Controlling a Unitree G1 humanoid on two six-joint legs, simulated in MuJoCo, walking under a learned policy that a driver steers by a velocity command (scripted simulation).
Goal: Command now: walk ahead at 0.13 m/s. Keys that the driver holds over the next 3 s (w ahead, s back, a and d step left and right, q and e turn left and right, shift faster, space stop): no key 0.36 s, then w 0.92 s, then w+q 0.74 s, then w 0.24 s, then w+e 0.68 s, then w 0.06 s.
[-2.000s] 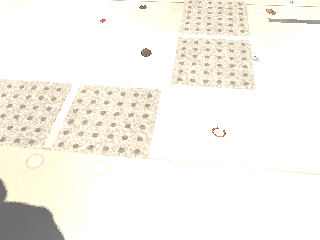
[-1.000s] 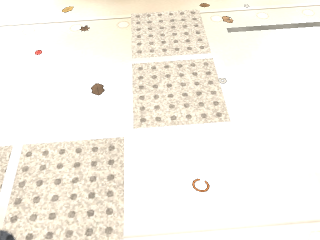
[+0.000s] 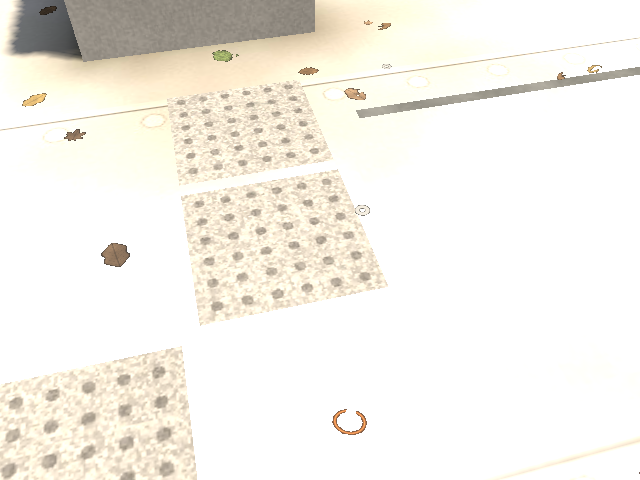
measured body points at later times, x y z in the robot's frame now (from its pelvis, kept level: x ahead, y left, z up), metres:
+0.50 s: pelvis +0.06 -0.02 -0.01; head +0.06 -0.02 +0.44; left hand +0.05 +0.22 -0.17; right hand +0.07 -0.26 -0.16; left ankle -0.01 +0.09 -0.73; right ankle +0.01 -0.11 -0.74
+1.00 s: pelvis +0.23 +0.06 +0.00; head +0.24 +0.07 +0.45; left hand +0.34 +0.30 -0.14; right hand +0.16 -0.17 -0.14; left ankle +0.17 +0.12 -0.74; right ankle +0.31 -0.08 -0.67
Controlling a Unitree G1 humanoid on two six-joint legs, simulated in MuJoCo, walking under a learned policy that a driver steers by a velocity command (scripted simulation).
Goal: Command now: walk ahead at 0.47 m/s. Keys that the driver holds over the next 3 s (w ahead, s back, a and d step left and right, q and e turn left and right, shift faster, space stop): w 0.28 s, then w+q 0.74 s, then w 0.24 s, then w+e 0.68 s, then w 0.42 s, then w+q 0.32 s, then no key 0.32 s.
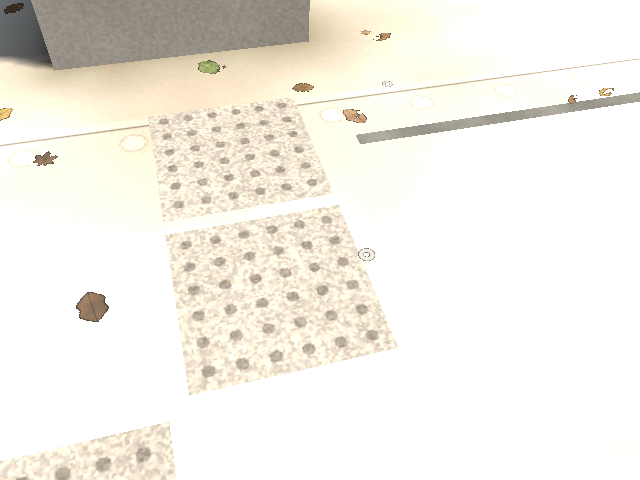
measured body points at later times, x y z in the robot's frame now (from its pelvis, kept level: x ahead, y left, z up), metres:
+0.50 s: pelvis +0.29 -0.04 +0.00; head +0.31 -0.05 +0.45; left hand +0.27 +0.21 -0.15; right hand +0.36 -0.28 -0.15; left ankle +0.31 +0.11 -0.66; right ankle +0.28 -0.09 -0.75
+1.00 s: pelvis +0.55 +0.04 -0.01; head +0.58 +0.06 +0.44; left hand +0.59 +0.32 -0.13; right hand +0.68 -0.21 -0.14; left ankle +0.55 +0.07 -0.75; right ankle +0.61 -0.12 -0.66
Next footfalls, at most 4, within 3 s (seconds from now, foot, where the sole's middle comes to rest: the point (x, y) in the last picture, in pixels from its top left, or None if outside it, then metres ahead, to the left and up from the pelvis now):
0.24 right None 0.32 -0.10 -0.78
0.80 left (277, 449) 0.59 0.08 -0.78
1.34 right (283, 310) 0.95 0.07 -0.78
1.86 left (188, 252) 1.14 0.33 -0.78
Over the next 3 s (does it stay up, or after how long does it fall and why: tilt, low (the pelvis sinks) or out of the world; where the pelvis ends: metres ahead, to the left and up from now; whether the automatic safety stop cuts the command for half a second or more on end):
stays up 1.53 0.25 -0.01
